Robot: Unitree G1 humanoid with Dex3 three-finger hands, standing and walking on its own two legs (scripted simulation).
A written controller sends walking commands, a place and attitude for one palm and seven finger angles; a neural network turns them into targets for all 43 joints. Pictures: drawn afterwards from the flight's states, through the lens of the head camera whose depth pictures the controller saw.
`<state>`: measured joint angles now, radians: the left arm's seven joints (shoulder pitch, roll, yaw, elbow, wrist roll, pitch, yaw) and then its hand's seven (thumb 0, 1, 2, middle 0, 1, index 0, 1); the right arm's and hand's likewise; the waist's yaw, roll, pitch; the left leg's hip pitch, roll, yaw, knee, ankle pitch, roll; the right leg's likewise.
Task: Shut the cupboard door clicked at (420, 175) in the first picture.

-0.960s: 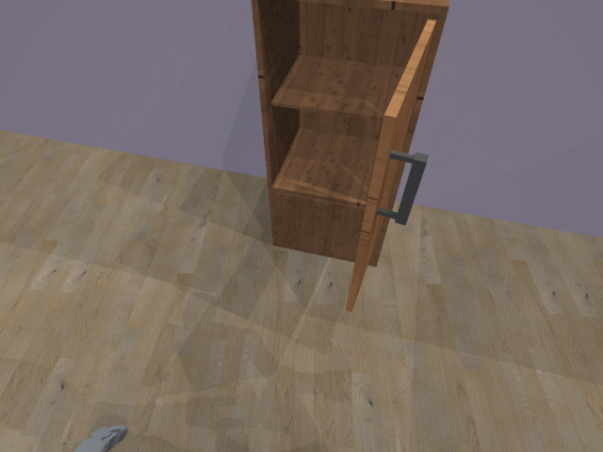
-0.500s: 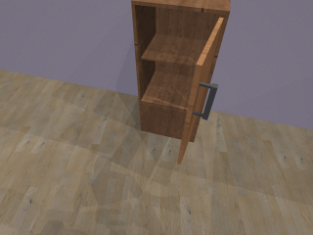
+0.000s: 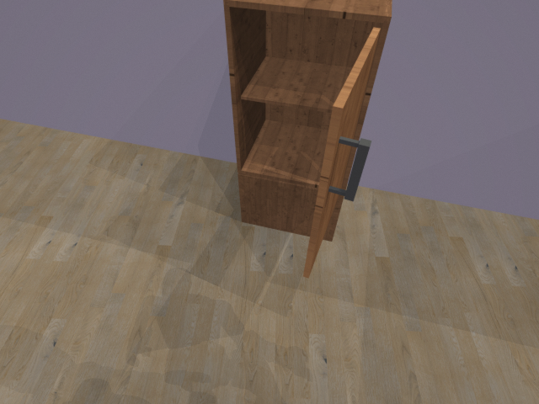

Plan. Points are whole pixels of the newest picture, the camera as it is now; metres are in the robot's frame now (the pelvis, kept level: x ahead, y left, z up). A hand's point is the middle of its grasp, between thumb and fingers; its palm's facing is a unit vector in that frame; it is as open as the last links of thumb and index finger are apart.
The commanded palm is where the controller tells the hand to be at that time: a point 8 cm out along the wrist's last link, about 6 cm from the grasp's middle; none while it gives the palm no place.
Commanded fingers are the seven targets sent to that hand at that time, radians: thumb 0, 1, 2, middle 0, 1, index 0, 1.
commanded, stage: look at it before walking up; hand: left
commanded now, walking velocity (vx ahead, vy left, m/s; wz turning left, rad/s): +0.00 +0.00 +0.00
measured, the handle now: (347, 169) +0.59 -0.13 +0.00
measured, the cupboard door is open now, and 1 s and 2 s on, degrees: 83 83 83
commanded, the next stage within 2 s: walk around to get in front in 0.48 s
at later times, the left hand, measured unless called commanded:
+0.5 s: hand out of the picture +0.07 +0.25 -0.16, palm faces -0.01 -0.94 -0.33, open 7.4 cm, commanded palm none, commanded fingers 0.00 0.90 0.90 -0.20 -0.30 -0.20 -0.30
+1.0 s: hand out of the picture +0.07 +0.17 -0.18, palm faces -0.14 -0.95 -0.29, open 7.4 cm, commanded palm none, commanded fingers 0.00 0.90 0.90 -0.20 -0.30 -0.20 -0.30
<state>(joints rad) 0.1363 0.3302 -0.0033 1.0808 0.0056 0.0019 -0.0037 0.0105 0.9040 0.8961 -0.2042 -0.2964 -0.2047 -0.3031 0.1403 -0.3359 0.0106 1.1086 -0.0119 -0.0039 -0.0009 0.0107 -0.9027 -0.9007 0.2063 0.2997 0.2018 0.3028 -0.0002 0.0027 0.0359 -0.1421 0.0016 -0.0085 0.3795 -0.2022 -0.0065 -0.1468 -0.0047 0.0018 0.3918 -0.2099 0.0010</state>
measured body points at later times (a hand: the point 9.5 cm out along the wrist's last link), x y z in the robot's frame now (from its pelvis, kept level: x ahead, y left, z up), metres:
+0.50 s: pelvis +0.00 +0.00 +0.00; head +0.01 +0.00 +0.45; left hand +0.07 +0.30 -0.13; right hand +0.08 -0.29 -0.13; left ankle +0.00 +0.12 -0.74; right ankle +0.00 -0.12 -0.74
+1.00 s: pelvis -0.01 -0.03 -0.03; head +0.01 -0.07 +0.42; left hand +0.07 +0.22 -0.15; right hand +0.02 -0.29 -0.19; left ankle +0.00 +0.12 -0.74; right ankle -0.01 -0.11 -0.75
